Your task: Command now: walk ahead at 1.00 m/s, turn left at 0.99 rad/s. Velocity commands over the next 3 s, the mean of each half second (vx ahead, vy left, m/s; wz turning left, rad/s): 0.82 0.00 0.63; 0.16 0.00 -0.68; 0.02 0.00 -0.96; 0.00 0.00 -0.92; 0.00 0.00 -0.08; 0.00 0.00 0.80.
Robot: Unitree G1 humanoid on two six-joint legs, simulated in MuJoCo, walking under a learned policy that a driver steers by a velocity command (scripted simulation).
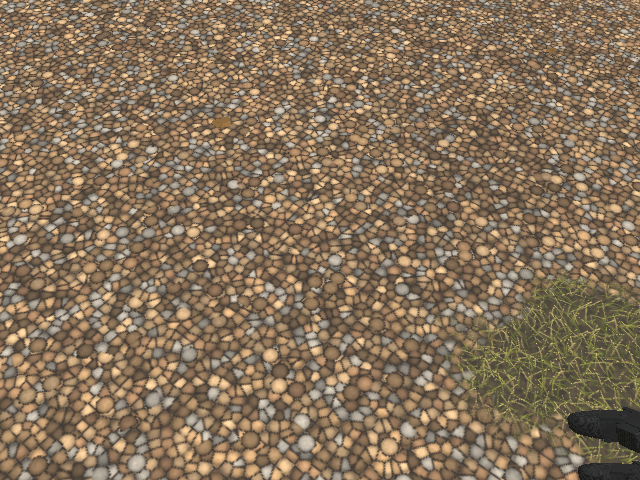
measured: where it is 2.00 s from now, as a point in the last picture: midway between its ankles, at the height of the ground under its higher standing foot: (290, 370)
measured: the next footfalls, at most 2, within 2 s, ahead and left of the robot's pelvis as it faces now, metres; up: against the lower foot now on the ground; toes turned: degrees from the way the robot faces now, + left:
left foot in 0.14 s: +0.30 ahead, +0.05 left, +0.00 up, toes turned +13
right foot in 0.54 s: +0.73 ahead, +0.10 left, +0.00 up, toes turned +21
